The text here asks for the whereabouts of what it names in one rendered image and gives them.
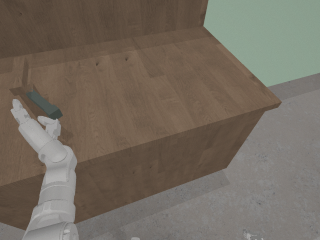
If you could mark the left robot hand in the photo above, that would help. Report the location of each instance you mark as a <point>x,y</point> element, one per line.
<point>31,130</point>

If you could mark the right robot hand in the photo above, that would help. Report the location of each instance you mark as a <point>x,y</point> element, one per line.
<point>249,235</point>

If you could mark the counter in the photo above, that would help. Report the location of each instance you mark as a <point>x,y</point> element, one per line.
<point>150,99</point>

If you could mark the robot left upper arm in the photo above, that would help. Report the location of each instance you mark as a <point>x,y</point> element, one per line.
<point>60,231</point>

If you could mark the tap lever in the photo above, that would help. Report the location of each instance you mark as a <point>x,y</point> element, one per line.
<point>52,111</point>

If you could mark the robot left forearm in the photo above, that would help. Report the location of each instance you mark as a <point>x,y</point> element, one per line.
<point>56,198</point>

